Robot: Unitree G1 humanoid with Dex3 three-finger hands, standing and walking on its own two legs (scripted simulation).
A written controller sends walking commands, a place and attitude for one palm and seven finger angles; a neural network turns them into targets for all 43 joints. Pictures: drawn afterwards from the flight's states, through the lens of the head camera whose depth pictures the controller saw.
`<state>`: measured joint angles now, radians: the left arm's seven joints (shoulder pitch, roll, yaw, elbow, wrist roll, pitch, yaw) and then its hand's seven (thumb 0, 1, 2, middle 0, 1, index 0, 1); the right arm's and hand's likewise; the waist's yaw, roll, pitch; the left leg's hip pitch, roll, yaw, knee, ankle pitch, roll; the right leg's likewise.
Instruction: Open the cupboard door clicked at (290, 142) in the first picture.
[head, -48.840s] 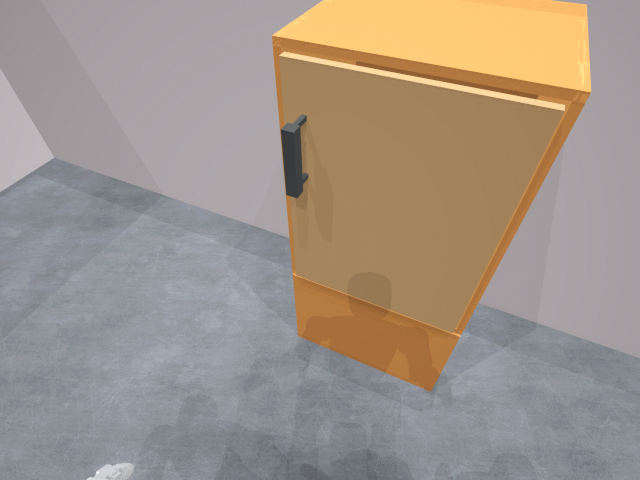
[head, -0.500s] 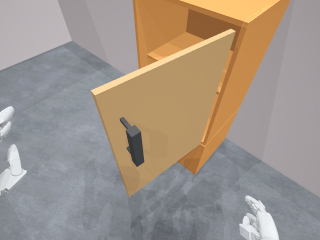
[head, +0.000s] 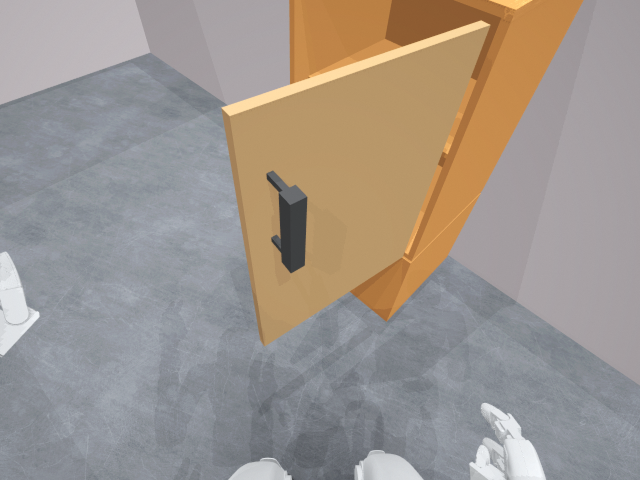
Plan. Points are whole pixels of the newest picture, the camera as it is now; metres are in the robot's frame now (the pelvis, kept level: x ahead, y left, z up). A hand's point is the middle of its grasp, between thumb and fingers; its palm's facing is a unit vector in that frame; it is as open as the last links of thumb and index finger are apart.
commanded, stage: step back with the hand held close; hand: left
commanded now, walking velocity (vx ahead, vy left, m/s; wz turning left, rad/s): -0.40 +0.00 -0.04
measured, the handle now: (284, 222) +0.43 +0.07 +0.06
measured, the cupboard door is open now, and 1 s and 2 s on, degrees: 80 80 80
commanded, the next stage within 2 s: stop stepping back and stand still in 0.24 s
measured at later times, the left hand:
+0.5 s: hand (47, 428) +0.13 +0.19 +0.19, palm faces +0.27 -0.78 -0.56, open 7.4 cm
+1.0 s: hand out of the picture +0.08 +0.22 +0.18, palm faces +0.40 -0.79 -0.47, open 7.4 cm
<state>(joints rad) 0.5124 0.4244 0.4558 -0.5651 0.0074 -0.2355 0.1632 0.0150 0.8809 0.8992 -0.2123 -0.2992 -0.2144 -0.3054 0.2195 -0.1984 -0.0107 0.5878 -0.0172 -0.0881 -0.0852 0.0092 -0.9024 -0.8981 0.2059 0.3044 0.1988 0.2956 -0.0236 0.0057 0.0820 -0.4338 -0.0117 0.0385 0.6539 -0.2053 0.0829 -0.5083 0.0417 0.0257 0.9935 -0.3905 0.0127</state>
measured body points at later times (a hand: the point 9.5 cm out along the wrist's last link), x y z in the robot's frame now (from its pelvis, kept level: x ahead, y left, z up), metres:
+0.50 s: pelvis -0.08 -0.04 +0.01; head -0.06 -0.03 +0.46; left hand +0.11 +0.23 +0.22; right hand +0.07 -0.31 -0.06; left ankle -0.04 +0.05 -0.72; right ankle -0.19 -0.13 -0.72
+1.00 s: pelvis -0.15 -0.04 +0.01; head -0.14 -0.04 +0.46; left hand +0.05 +0.26 +0.20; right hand -0.03 -0.29 -0.09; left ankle -0.13 +0.08 -0.72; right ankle -0.18 -0.13 -0.72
